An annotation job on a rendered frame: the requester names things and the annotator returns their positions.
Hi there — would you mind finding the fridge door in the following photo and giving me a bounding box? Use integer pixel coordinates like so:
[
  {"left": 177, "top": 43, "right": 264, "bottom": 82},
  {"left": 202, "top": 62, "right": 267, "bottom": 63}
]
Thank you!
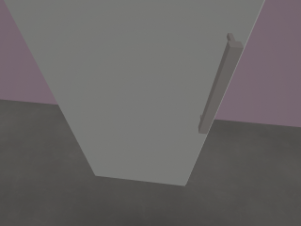
[{"left": 4, "top": 0, "right": 264, "bottom": 186}]

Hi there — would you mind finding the handle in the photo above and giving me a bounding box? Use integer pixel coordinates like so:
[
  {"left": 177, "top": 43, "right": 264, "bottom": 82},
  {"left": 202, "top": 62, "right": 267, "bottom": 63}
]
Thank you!
[{"left": 198, "top": 33, "right": 244, "bottom": 135}]

